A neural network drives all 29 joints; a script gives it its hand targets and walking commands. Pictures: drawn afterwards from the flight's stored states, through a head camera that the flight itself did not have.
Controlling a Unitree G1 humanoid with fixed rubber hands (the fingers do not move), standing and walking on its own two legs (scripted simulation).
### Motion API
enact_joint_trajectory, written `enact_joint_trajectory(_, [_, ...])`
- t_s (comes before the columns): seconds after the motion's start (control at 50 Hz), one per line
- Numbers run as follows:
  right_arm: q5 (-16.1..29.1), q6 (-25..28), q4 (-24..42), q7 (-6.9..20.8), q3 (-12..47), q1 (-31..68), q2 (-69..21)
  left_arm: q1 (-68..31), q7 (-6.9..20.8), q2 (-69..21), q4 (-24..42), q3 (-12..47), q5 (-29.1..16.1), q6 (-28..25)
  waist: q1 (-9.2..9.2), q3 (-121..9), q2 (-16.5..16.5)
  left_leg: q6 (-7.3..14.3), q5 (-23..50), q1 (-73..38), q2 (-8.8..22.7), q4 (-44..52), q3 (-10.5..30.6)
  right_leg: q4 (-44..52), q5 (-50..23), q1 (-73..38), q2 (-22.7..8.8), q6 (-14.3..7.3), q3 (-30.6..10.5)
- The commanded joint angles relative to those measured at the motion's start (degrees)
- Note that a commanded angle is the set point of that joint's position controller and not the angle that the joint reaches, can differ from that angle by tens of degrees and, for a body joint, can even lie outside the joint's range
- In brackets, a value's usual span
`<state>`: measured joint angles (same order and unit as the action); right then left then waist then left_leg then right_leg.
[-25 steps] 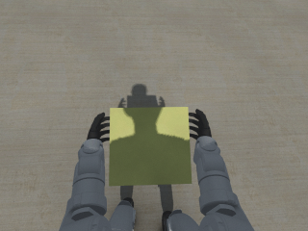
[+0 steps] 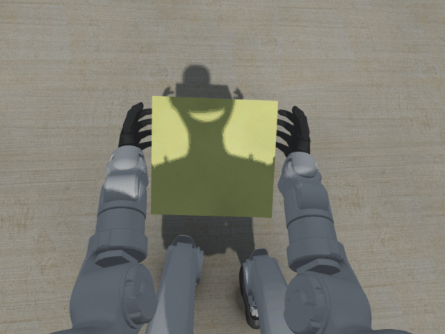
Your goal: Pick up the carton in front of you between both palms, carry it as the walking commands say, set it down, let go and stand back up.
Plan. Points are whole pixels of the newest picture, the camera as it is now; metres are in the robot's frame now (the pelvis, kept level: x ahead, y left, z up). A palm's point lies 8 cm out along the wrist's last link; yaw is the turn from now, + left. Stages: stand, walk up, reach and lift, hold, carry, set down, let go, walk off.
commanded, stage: set down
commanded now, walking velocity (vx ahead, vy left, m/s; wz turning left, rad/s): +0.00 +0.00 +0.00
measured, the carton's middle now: (213, 155) +0.45 +0.06 -0.18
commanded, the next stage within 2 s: none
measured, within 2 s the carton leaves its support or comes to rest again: rests again in 1.72 s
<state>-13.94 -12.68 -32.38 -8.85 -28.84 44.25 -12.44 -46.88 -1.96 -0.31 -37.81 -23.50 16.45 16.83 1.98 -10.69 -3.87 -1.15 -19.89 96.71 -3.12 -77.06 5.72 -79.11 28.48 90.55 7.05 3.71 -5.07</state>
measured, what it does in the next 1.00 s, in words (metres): lowers itself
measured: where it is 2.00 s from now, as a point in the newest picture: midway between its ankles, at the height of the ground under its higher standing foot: (216, 296)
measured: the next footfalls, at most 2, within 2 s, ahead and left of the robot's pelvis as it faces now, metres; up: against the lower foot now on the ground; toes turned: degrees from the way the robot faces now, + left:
none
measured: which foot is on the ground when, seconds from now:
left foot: down 0.00-1.00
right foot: down 0.00-1.00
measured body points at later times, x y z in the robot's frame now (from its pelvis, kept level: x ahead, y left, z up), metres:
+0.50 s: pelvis -0.02 +0.00 -0.12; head +0.27 +0.05 +0.22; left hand +0.45 +0.22 -0.25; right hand +0.47 -0.07 -0.23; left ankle +0.11 +0.12 -0.57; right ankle +0.06 -0.14 -0.57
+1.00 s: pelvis -0.03 +0.00 -0.20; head +0.31 +0.04 +0.09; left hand +0.47 +0.23 -0.37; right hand +0.49 -0.07 -0.35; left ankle +0.11 +0.12 -0.57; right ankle +0.06 -0.14 -0.57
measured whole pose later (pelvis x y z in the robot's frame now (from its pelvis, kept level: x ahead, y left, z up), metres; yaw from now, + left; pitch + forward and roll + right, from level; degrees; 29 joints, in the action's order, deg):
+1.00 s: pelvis -0.03 +0.00 -0.20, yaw -5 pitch +42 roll -3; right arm -3.9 -9.4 -48.4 -15.1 -21.9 70.0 -0.9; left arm -71.5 -1.4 15.3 -55.0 -16.3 4.0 13.1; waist 6.6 7.5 -5.4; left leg -2.6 -26.1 132.6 -2.6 -116.9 4.9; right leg -119.7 35.6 126.8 14.8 7.8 -4.6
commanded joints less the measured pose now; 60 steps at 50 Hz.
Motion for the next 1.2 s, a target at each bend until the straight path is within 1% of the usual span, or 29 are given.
enact_joint_trajectory(0.0, [6.23,0.49,-6.34,15.61,32.81,35.52,-48.7,-32.84,15.16,-52.39,-1.23,30.53,-8.37,-2.55,2.1,-50.55,6.89,-0.21,7.85,-45.02,-4.02,3.16,-4.66,4.63,-3.68,-0.63,5.66,-0.88,7.63])
enact_joint_trajectory(0.1, [7.95,1.18,-7.01,14.51,33.08,37.98,-47.81,-36.09,13.83,-50.76,-0.29,32.12,-10.16,-3.54,2.66,-54.28,8.19,-0.54,9.1,-41.95,-4.0,-1.73,-5.25,-0.79,-4.03,3.51,6.17,-0.69,8.18])
enact_joint_trajectory(0.2, [9.19,1.8,-7.5,13.13,33.52,40.03,-46.83,-38.35,12.93,-48.4,-0.08,32.57,-11.55,-4.56,3.49,-56.29,8.3,-0.81,10.77,-38.06,-3.93,-6.35,-6.29,-5.48,-4.53,6.24,6.47,-0.38,8.69])
enact_joint_trajectory(0.38, [10.0,3.16,-8.78,10.55,33.32,44.39,-44.26,-42.93,12.5,-42.72,-1.23,30.84,-13.25,-6.37,5.1,-56.69,6.05,-0.92,12.61,-29.52,-3.81,-14.05,-8.03,-12.65,-5.17,9.5,6.95,0.01,9.32])
enact_joint_trajectory(0.6, [10.7,3.74,-11.07,8.38,31.14,52.0,-39.79,-50.72,12.77,-35.01,-3.8,27.37,-14.54,-7.12,7.04,-55.43,4.02,-0.78,10.33,-19.75,-3.04,-21.85,-9.4,-20.54,-3.59,12.36,7.4,0.01,9.88])
enact_joint_trajectory(0.8, [13.18,4.1,-13.28,8.2,30.34,59.21,-36.22,-57.67,13.25,-30.05,-6.69,26.69,-16.72,-7.69,8.36,-53.47,3.71,-0.54,9.84,-15.03,-1.83,-28.66,-9.96,-27.91,-2.89,16.05,7.29,0.02,10.82])
enact_joint_trajectory(0.82, [13.49,4.17,-12.64,8.33,30.54,60.38,-36.11,-59.16,13.43,-30.13,-5.6,27.05,-17.27,-7.81,8.63,-53.88,3.56,-0.52,9.17,-13.5,-1.76,-29.01,-10.08,-28.48,-2.62,15.78,7.26,-0.11,10.76])
enact_joint_trajectory(0.86, [13.78,4.14,-12.27,8.44,31.46,61.46,-36.48,-60.66,13.97,-30.39,-4.77,26.61,-18.13,-7.93,9.42,-52.67,1.16,-0.14,10.99,-11.29,-1.84,-30.01,-9.84,-29.72,-4.25,16.35,7.28,0.09,10.97])
enact_joint_trajectory(0.88, [13.79,4.18,-12.69,8.57,31.94,61.34,-36.94,-60.13,14.18,-30.19,-5.8,26.4,-18.17,-7.88,9.69,-52.04,0.11,0.06,12.58,-11.96,-1.69,-30.65,-9.4,-30.23,-5.13,17.17,7.29,0.19,11.08])
enact_joint_trajectory(0.9, [13.99,4.14,-12.99,8.71,32.3,61.0,-37.51,-58.23,14.33,-29.51,-6.97,25.77,-18.11,-7.78,10.28,-50.46,-1.18,0.26,12.71,-12.28,-1.74,-30.87,-9.12,-30.43,-4.49,18.33,7.38,0.35,11.22])
enact_joint_trajectory(0.92, [14.16,4.21,-13.03,8.88,32.6,60.86,-37.97,-57.15,14.43,-29.36,-7.51,25.48,-18.25,-7.77,10.32,-49.7,-2.26,0.41,13.05,-12.54,-1.73,-31.11,-8.94,-30.52,-4.29,19.18,7.43,0.45,11.33])
enact_joint_trajectory(0.94, [13.79,4.65,-13.31,8.31,32.28,60.05,-37.65,-55.84,14.03,-28.63,-9.22,24.29,-17.76,-7.92,10.61,-48.54,-2.77,0.34,12.99,-11.36,-1.76,-31.39,-8.92,-30.62,-4.29,19.56,7.28,0.69,11.27])
enact_joint_trajectory(0.96, [13.81,4.53,-13.71,8.88,32.19,60.22,-37.64,-55.8,14.36,-28.76,-8.92,24.41,-17.83,-7.94,9.98,-47.71,-3.56,0.58,13.47,-12.0,-1.6,-31.63,-8.74,-30.66,-4.28,20.41,7.53,0.57,11.3])
enact_joint_trajectory(1.0, [13.46,4.59,-14.92,9.38,31.56,59.71,-37.81,-55.03,14.75,-28.8,-10.34,23.01,-17.18,-7.91,10.54,-46.19,-4.3,0.83,13.41,-10.35,-1.64,-31.93,-8.74,-30.58,-4.19,21.58,7.42,0.4,10.93])
enact_joint_trajectory(1.06, [12.94,4.69,-16.6,9.67,30.33,59.32,-36.82,-54.34,15.33,-27.6,-12.45,21.26,-15.88,-7.88,10.83,-43.19,-4.47,1.16,11.97,-6.92,-1.43,-32.16,-8.74,-30.45,-3.68,22.11,7.29,0.21,10.33])
enact_joint_trajectory(1.18, [10.57,4.39,-20.38,9.79,26.58,57.87,-33.58,-53.46,16.64,-24.28,-16.49,17.02,-12.9,-7.62,10.79,-37.39,-4.56,1.81,7.35,0.12,-0.96,-32.11,-8.86,-29.67,-1.63,22.37,7.09,-0.22,9.43])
